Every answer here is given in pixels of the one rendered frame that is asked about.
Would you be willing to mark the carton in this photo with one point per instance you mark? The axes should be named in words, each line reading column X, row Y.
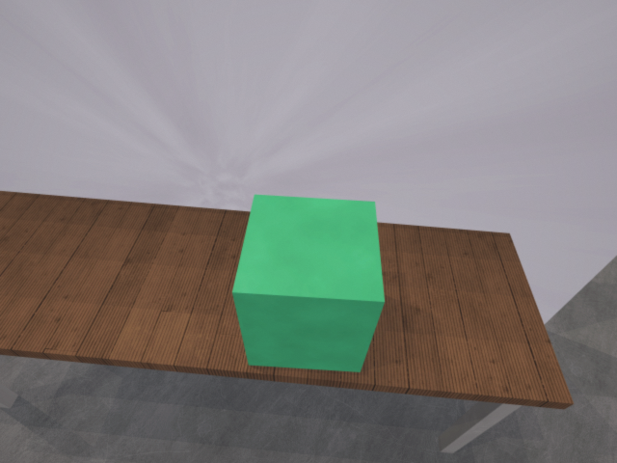
column 309, row 291

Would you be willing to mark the table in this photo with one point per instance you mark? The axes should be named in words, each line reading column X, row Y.
column 142, row 285

